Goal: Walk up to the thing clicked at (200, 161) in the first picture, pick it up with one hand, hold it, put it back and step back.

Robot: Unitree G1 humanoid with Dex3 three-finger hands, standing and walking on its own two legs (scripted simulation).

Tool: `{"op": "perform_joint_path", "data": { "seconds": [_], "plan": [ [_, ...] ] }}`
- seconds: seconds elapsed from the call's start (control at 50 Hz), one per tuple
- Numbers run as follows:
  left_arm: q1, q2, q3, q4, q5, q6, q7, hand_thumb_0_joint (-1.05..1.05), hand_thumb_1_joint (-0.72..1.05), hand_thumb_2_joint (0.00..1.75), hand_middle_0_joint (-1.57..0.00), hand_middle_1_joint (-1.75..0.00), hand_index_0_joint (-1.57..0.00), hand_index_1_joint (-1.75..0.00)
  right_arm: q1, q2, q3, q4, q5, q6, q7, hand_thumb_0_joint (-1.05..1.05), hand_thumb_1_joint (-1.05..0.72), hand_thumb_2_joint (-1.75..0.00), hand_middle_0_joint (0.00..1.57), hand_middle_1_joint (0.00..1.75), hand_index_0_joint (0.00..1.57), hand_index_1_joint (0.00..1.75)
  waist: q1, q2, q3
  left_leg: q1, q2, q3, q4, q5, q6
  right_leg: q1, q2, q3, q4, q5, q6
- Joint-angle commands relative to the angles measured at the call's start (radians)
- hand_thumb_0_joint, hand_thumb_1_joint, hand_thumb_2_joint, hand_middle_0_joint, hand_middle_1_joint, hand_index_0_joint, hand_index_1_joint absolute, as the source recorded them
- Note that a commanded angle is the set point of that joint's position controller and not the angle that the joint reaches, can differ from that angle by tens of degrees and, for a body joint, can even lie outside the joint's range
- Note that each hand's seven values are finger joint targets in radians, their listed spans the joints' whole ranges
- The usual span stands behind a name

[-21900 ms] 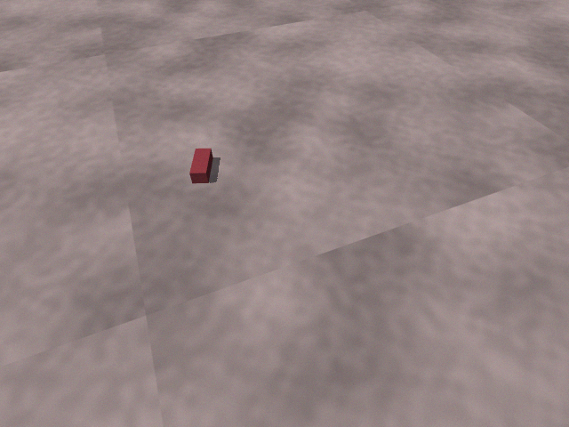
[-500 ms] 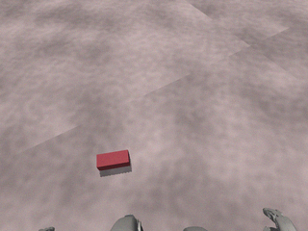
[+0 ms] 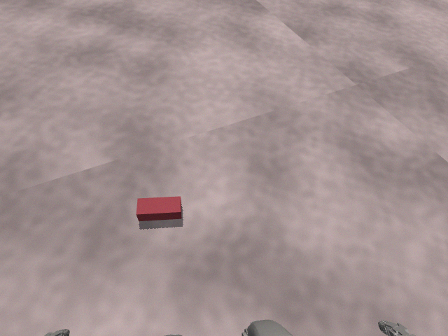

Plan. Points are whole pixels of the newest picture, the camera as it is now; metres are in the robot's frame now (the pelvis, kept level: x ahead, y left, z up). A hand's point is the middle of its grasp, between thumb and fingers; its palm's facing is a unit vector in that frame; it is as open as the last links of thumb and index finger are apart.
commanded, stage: walk up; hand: left
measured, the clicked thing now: (159, 208) +0.73 +0.25 -0.73
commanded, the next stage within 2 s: stand in 1.14 s
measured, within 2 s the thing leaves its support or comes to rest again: neither
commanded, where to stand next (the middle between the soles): +0.35 -0.01 m, yaw +3 degrees
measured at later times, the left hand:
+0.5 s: hand out of the picture +0.03 +0.26 -0.15, palm faces +0.02 -0.93 -0.36, open 7.4 cm
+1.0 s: hand out of the picture +0.09 +0.25 -0.14, palm faces +0.05 -0.94 -0.34, open 7.4 cm
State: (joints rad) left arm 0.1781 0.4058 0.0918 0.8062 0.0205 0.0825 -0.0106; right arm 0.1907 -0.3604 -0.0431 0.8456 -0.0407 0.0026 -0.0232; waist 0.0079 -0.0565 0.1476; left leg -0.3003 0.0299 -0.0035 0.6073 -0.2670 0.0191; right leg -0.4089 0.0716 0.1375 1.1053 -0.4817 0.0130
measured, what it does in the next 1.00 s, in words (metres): steps on the spot: right foot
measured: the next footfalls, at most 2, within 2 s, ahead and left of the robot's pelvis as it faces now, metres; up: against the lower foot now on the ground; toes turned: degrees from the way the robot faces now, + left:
right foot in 0.10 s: +0.00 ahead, -0.15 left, +0.00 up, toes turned -1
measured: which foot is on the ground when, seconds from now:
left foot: down 0.00-1.00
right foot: up 0.00-0.08, down 0.10-1.00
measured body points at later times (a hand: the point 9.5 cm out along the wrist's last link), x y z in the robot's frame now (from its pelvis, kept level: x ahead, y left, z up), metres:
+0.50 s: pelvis -0.04 -0.01 +0.00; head -0.02 +0.00 +0.45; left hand +0.03 +0.31 -0.12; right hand +0.03 -0.31 -0.12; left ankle -0.01 +0.10 -0.73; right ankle -0.07 -0.14 -0.71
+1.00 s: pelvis -0.01 -0.01 +0.01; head +0.01 +0.00 +0.46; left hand +0.09 +0.30 -0.12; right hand +0.10 -0.31 -0.11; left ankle +0.00 +0.10 -0.73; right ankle -0.04 -0.14 -0.73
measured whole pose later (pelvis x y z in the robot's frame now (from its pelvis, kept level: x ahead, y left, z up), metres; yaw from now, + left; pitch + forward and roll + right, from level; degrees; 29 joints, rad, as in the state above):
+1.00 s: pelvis -0.01 -0.01 +0.01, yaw +2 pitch -2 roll +0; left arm 0.08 0.37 0.04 1.04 0.00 -0.01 0.00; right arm 0.11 -0.33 -0.02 1.04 -0.01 -0.02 0.00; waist 0.01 -0.01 0.07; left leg -0.20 -0.02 -0.06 0.50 -0.25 0.01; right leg -0.12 -0.03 -0.04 0.46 -0.30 0.02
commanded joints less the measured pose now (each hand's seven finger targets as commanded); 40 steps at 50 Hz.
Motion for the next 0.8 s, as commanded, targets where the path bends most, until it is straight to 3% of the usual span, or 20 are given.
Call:
{"op": "perform_joint_path", "data": {
  "seconds": [0.0,0.06,0.08,0.1,0.12,0.14,0.18,0.26,0.32,0.34,0.36,0.38,0.42,0.5,0.54,0.58,0.6,0.64,0.7,0.78],
  "plan": [
    [-0.005,0.163,0.037,-0.043,0.005,-0.059,-0.010,0.00,0.90,0.90,-0.20,-0.30,-0.20,-0.30,-0.011,-0.295,-0.084,-0.082,-0.015,-0.029,0.000,0.00,-0.90,-0.90,0.20,0.30,0.20,0.30,-0.051,0.274,-0.148,0.084,0.183,-0.202,-0.249,-0.275,0.178,0.082,-0.046,-0.103,-0.372,-0.076,0.009],
    [0.149,0.134,0.041,0.062,0.005,-0.087,0.000,0.00,0.90,0.90,-0.20,-0.30,-0.20,-0.30,-0.037,-0.304,-0.082,-0.076,-0.007,-0.005,0.013,0.00,-0.90,-0.90,0.20,0.30,0.20,0.30,0.026,0.265,-0.142,-0.031,0.160,-0.146,-0.151,-0.238,0.137,0.293,-0.032,-0.173,-0.725,0.092,-0.043],
    [0.161,0.178,0.057,0.086,0.017,-0.097,0.005,0.00,0.90,0.90,-0.20,-0.30,-0.20,-0.30,-0.019,-0.251,-0.067,-0.078,-0.001,-0.001,0.013,0.00,-0.90,-0.90,0.20,0.30,0.20,0.30,0.029,0.145,-0.128,-0.151,0.107,-0.113,-0.033,-0.239,0.086,0.381,-0.055,-0.077,-0.747,0.102,-0.061],
    [0.165,0.222,0.067,0.072,0.028,-0.106,0.010,0.00,0.90,0.90,-0.20,-0.30,-0.20,-0.30,0.005,-0.176,-0.044,-0.086,0.012,-0.001,0.016,0.00,-0.90,-0.90,0.20,0.30,0.20,0.30,0.022,-0.045,-0.121,-0.280,0.018,-0.046,0.152,-0.272,0.017,0.397,-0.232,0.245,-0.850,-0.107,-0.112],
    [0.076,0.315,0.077,0.034,0.031,-0.107,0.012,0.00,0.90,0.90,-0.20,-0.30,-0.20,-0.30,-0.077,-0.196,-0.051,-0.098,0.014,-0.002,0.004,0.00,-0.90,-0.90,0.20,0.30,0.20,0.30,0.054,-0.123,-0.066,-0.234,-0.031,-0.107,0.232,-0.318,-0.018,0.115,-0.417,0.442,-0.899,-0.265,-0.226],
    [-0.004,0.306,0.068,0.012,0.028,-0.111,0.010,0.00,0.90,0.90,-0.20,-0.30,-0.20,-0.30,-0.079,-0.242,-0.064,-0.072,0.022,-0.005,0.004,0.00,-0.90,-0.90,0.20,0.30,0.20,0.30,0.032,-0.071,0.012,-0.138,-0.014,-0.164,0.303,-0.286,-0.030,-0.031,-0.434,0.435,-0.896,-0.276,-0.256],
    [-0.058,0.226,0.050,0.018,0.019,-0.125,0.016,0.00,0.90,0.90,-0.20,-0.30,-0.20,-0.30,-0.023,-0.219,-0.057,-0.027,0.036,-0.016,0.014,0.00,-0.90,-0.90,0.20,0.30,0.20,0.30,-0.010,-0.034,0.009,-0.166,-0.038,-0.150,0.281,-0.177,-0.027,0.097,-0.308,0.211,-0.835,-0.026,-0.184],
    [0.011,0.230,0.049,0.034,0.019,-0.130,0.009,0.00,0.90,0.90,-0.20,-0.30,-0.20,-0.30,-0.016,-0.211,-0.050,-0.003,0.021,-0.032,0.024,0.00,-0.90,-0.90,0.20,0.30,0.20,0.30,0.034,-0.134,-0.049,-0.105,-0.036,-0.069,0.105,-0.195,-0.028,0.195,-0.285,0.130,-0.787,0.110,-0.170],
    [-0.022,0.221,0.033,0.031,0.005,-0.113,0.007,0.00,0.90,0.90,-0.20,-0.30,-0.20,-0.30,0.030,-0.188,-0.053,0.032,0.021,-0.047,0.025,0.00,-0.90,-0.90,0.20,0.30,0.20,0.30,-0.009,-0.106,-0.081,0.088,-0.065,-0.001,-0.166,-0.058,-0.011,0.159,-0.263,0.038,-0.677,0.286,-0.144],
    [-0.012,0.183,0.017,0.032,0.001,-0.110,0.007,0.00,0.90,0.90,-0.20,-0.30,-0.20,-0.30,0.061,-0.198,-0.061,0.045,0.017,-0.055,0.020,0.00,-0.90,-0.90,0.20,0.30,0.20,0.30,-0.020,-0.064,-0.120,0.190,-0.042,-0.055,-0.220,0.031,0.001,0.137,-0.234,-0.003,-0.595,0.383,-0.110],
    [-0.018,0.134,0.002,0.033,-0.012,-0.108,0.007,0.00,0.90,0.90,-0.20,-0.30,-0.20,-0.30,0.057,-0.244,-0.071,0.049,0.009,-0.061,0.015,0.00,-0.90,-0.90,0.20,0.30,0.20,0.30,-0.020,0.088,-0.147,0.217,0.105,-0.298,-0.247,0.056,0.057,0.049,-0.144,-0.078,-0.496,0.296,-0.054],
    [-0.015,0.143,0.010,0.047,-0.024,-0.102,0.012,0.00,0.90,0.90,-0.20,-0.30,-0.20,-0.30,0.040,-0.295,-0.076,0.045,0.014,-0.060,0.020,0.00,-0.90,-0.90,0.20,0.30,0.20,0.30,0.001,0.170,-0.157,0.133,0.223,-0.457,-0.305,-0.112,0.161,0.079,-0.068,-0.148,-0.394,0.002,-0.038],
    [-0.010,0.168,0.016,0.060,-0.016,-0.100,0.015,0.00,0.90,0.90,-0.20,-0.30,-0.20,-0.30,0.025,-0.300,-0.077,0.039,0.009,-0.060,0.023,0.00,-0.90,-0.90,0.20,0.30,0.20,0.30,-0.007,0.175,-0.126,0.100,0.257,-0.499,-0.342,-0.156,0.213,0.057,-0.086,-0.097,-0.295,-0.108,-0.045],
    [0.058,0.130,0.009,0.109,-0.016,-0.120,0.015,0.00,0.90,0.90,-0.20,-0.30,-0.20,-0.30,-0.056,-0.248,-0.056,0.039,0.016,-0.050,0.021,0.00,-0.90,-0.90,0.20,0.30,0.20,0.30,0.038,0.224,-0.134,0.057,0.161,-0.288,-0.240,0.088,0.118,0.212,-0.095,-0.140,-0.632,0.107,-0.046],
    [0.063,0.158,0.020,0.132,0.001,-0.130,0.022,0.00,0.90,0.90,-0.20,-0.30,-0.20,-0.30,-0.065,-0.197,-0.038,0.033,0.035,-0.039,0.022,0.00,-0.90,-0.90,0.20,0.30,0.20,0.30,0.050,0.140,-0.185,-0.045,0.087,-0.196,-0.127,0.162,0.032,0.404,-0.121,-0.066,-0.732,0.261,-0.063],
    [0.019,0.249,0.031,0.126,0.009,-0.136,0.025,0.00,0.90,0.90,-0.20,-0.30,-0.20,-0.30,-0.062,-0.158,-0.034,0.037,0.039,-0.031,0.019,0.00,-0.90,-0.90,0.20,0.30,0.20,0.30,0.027,-0.017,-0.136,-0.108,-0.049,-0.094,0.002,-0.125,-0.011,0.315,-0.334,0.184,-0.840,0.063,-0.166],
    [-0.079,0.255,0.029,0.093,0.014,-0.135,0.021,0.00,0.90,0.90,-0.20,-0.30,-0.20,-0.30,-0.014,-0.172,-0.041,0.065,0.028,-0.031,0.017,0.00,-0.90,-0.90,0.20,0.30,0.20,0.30,-0.011,-0.045,-0.105,-0.036,-0.029,-0.070,0.049,-0.200,-0.016,0.210,-0.389,0.204,-0.826,0.027,-0.210],
    [-0.130,0.208,0.017,0.080,0.004,-0.134,0.020,0.00,0.90,0.90,-0.20,-0.30,-0.20,-0.30,0.006,-0.179,-0.039,0.091,0.026,-0.039,0.021,0.00,-0.90,-0.90,0.20,0.30,0.20,0.30,-0.028,-0.027,-0.074,0.004,-0.016,-0.072,-0.046,-0.099,-0.005,0.179,-0.334,0.093,-0.782,0.134,-0.177],
    [-0.109,0.163,0.001,0.105,-0.010,-0.127,0.014,0.00,0.90,0.90,-0.20,-0.30,-0.20,-0.30,-0.020,-0.198,-0.042,0.103,0.016,-0.062,0.020,0.00,-0.90,-0.90,0.20,0.30,0.20,0.30,-0.003,0.024,-0.132,0.107,0.069,-0.193,-0.189,0.233,0.034,0.193,-0.180,-0.082,-0.656,0.337,-0.062],
    [-0.108,0.161,0.000,0.138,-0.015,-0.126,0.018,0.00,0.90,0.90,-0.20,-0.30,-0.20,-0.30,-0.071,-0.211,-0.031,0.115,0.025,-0.066,0.020,0.00,-0.90,-0.90,0.20,0.30,0.20,0.30,0.017,0.081,-0.177,0.087,0.096,-0.197,-0.189,0.398,0.049,0.324,-0.162,-0.108,-0.656,0.369,-0.049]
  ]
}}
